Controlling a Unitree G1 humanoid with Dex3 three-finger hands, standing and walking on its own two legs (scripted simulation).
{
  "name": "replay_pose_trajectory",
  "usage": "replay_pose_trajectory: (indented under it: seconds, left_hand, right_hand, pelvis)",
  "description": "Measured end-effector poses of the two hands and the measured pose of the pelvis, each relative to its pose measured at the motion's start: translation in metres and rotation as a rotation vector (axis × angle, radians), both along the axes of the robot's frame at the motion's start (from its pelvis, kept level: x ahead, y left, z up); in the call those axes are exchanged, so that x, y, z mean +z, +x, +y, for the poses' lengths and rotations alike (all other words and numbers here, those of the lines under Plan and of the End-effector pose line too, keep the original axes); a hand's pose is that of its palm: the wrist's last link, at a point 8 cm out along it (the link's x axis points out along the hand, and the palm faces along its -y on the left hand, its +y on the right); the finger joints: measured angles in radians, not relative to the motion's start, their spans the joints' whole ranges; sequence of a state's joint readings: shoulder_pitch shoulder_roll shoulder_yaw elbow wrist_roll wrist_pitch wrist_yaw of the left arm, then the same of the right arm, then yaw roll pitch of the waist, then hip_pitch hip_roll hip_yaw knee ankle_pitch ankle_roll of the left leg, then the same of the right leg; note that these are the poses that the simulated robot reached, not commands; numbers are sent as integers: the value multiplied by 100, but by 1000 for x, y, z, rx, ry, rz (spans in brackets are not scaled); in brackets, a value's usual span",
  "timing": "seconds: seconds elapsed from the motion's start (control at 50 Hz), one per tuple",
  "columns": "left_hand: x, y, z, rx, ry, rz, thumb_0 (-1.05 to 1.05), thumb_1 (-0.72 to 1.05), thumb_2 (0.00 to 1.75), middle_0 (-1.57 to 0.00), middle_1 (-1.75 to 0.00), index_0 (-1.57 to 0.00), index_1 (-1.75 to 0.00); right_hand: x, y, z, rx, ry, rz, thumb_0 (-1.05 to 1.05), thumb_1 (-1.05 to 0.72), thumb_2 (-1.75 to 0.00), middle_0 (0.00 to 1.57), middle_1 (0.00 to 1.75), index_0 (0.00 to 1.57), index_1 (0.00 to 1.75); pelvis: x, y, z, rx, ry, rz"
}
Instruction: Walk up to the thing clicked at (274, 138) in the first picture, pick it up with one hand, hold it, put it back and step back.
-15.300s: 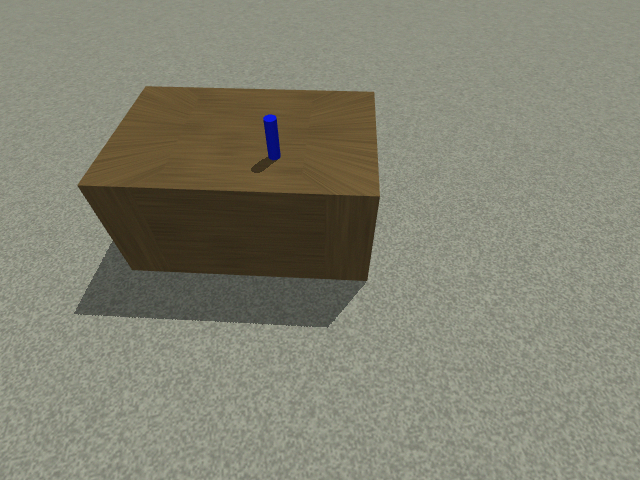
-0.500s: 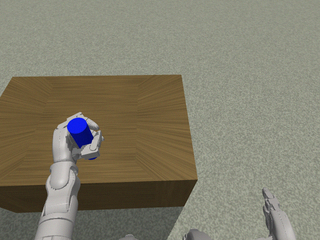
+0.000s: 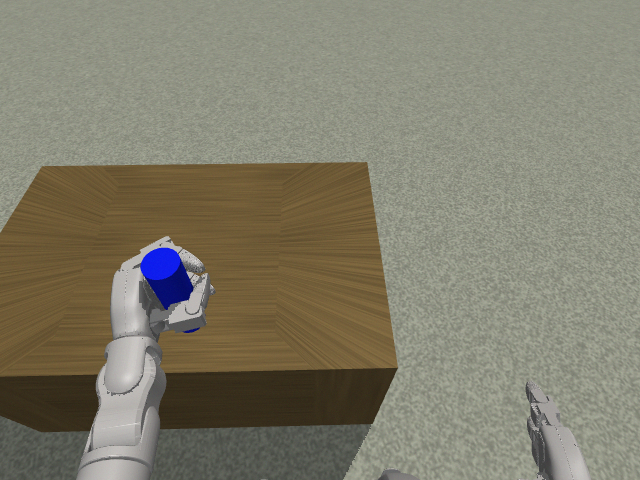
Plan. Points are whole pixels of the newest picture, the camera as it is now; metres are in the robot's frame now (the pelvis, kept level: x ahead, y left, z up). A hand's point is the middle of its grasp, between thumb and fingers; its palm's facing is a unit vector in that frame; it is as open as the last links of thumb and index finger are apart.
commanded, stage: hold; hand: left
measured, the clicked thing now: (177, 294) +0.33 +0.18 +0.06
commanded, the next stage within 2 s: none
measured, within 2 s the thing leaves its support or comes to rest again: neither
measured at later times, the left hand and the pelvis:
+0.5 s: hand (189, 283) +0.34 +0.17 +0.08, palm faces +0.15 -0.99 -0.01, open 5.1 cm; pelvis +0.00 +0.00 +0.01, yaw +0 degrees
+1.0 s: hand (191, 278) +0.34 +0.16 +0.07, palm faces +0.16 -0.99 -0.01, open 5.1 cm; pelvis +0.01 +0.00 +0.01, yaw +0 degrees
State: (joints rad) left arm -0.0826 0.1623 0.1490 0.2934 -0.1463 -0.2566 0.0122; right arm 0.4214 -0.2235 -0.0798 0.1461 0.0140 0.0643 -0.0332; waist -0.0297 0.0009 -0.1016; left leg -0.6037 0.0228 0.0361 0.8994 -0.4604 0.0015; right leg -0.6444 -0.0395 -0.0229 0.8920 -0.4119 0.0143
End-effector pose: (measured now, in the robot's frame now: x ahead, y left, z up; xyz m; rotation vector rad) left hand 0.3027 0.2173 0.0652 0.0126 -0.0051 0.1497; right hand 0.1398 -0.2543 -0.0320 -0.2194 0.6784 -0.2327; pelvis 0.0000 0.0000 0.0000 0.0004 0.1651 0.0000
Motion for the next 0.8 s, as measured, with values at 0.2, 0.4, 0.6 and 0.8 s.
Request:
replay_pose_trajectory:
  seconds: [0.2, 0.4, 0.6, 0.8]
  left_hand:
    - [8, -2, 3, 9, 4, -5, -2, 11, 124, -105, -116, -106, -120]
    - [3, 1, -2, 0, -11, 11, -2, 11, 124, -104, -116, -106, -120]
    - [13, 8, 0, 6, -2, -6, -2, 11, 124, -104, -117, -106, -120]
    - [8, 8, -6, -1, -9, 15, -2, 11, 124, -104, -117, -106, -120]
  right_hand:
    - [0, 0, 2, -1, 7, -8, -1, 53, -5, 5, 5, 6, 5]
    - [-3, -2, 5, 0, 13, 4, -1, 53, -5, 5, 5, 6, 5]
    - [-2, 3, 3, -6, 16, 2, -1, 53, -5, 5, 5, 6, 5]
    - [-2, 8, 2, 2, 21, 3, -1, 53, -5, 5, 5, 6, 5]
  pelvis:
    - [3, -3, -1, 3, 0, -19]
    - [4, -2, 1, 0, -1, -17]
    - [7, 2, 0, 0, -1, -21]
    - [8, 6, -2, 1, 1, -19]
